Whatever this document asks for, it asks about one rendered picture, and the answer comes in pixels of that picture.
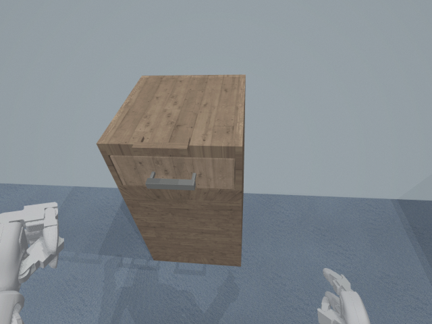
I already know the robot left forearm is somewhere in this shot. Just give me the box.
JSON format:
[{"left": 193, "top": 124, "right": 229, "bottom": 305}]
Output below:
[{"left": 0, "top": 291, "right": 24, "bottom": 324}]

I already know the drawer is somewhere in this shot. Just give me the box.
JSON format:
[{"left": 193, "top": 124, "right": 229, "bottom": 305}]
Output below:
[{"left": 110, "top": 155, "right": 236, "bottom": 189}]

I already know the left robot hand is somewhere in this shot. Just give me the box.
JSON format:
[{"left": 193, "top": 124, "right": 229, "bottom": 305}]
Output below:
[{"left": 0, "top": 202, "right": 64, "bottom": 292}]

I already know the handle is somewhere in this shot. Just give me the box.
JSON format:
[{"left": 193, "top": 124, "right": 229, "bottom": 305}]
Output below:
[
  {"left": 132, "top": 142, "right": 190, "bottom": 155},
  {"left": 145, "top": 171, "right": 196, "bottom": 190}
]

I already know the cabinet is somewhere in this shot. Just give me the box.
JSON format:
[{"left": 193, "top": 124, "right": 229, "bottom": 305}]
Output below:
[{"left": 97, "top": 74, "right": 246, "bottom": 267}]

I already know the right robot hand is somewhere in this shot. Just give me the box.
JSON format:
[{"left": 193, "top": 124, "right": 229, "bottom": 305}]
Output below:
[{"left": 317, "top": 268, "right": 371, "bottom": 324}]

